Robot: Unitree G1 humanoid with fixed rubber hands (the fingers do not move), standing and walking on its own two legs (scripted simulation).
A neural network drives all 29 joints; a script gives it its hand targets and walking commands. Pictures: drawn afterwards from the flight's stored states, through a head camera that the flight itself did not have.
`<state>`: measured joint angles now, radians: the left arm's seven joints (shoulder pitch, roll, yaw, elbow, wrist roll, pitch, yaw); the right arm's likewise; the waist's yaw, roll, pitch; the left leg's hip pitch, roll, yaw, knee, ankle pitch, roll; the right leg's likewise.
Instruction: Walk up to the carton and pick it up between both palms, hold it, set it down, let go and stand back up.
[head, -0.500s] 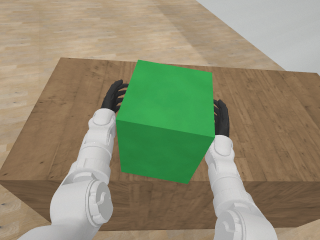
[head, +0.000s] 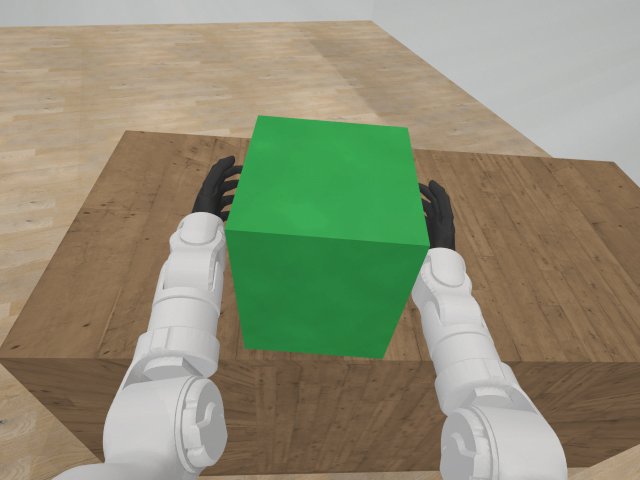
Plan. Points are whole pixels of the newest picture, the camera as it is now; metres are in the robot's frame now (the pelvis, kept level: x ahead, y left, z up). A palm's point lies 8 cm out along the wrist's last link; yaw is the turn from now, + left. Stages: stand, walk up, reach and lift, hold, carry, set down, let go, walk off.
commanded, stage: reach and lift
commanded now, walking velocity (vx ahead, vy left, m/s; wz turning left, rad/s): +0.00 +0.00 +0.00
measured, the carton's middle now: (323, 242) +0.41 -0.01 +0.08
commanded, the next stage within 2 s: hold in 1.72 s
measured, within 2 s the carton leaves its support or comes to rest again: neither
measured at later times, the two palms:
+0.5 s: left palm (203, 209) +0.38 +0.14 +0.16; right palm (445, 228) +0.37 -0.15 +0.16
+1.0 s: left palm (199, 201) +0.36 +0.14 +0.19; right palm (458, 216) +0.36 -0.15 +0.19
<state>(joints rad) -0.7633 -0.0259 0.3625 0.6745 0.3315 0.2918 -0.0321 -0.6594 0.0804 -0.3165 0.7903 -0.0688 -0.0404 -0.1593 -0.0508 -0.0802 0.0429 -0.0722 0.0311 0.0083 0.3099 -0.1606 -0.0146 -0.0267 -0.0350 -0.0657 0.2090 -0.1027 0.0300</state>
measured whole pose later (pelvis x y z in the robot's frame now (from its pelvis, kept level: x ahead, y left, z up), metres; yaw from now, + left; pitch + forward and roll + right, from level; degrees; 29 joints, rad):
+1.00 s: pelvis -0.01 -0.01 +0.00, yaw +1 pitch -9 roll -1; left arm -0.70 -0.08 0.35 0.23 0.38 0.66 -0.03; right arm -0.73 -0.01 -0.10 0.64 0.13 0.21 -0.17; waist -0.08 -0.07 0.06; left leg 0.00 0.04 0.00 0.31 -0.15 -0.02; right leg 0.03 -0.03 -0.08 0.26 -0.12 0.02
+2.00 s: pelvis -0.01 -0.01 +0.00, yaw +0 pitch -12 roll -1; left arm -0.71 -0.07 0.37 0.08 0.39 0.83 -0.06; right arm -0.78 -0.07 0.02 0.56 0.27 0.36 -0.24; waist -0.09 -0.05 0.03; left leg 0.06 0.05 0.00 0.32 -0.18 -0.03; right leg 0.09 -0.02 -0.07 0.26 -0.14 0.01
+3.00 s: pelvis -0.01 -0.02 +0.00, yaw +1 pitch -10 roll -1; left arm -0.75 -0.05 0.39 0.11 0.39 0.85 -0.09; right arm -0.82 -0.05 -0.02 0.54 0.25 0.42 -0.25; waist -0.09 -0.05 0.02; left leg 0.02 0.05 -0.01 0.32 -0.16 -0.03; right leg 0.05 -0.02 -0.08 0.27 -0.14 0.01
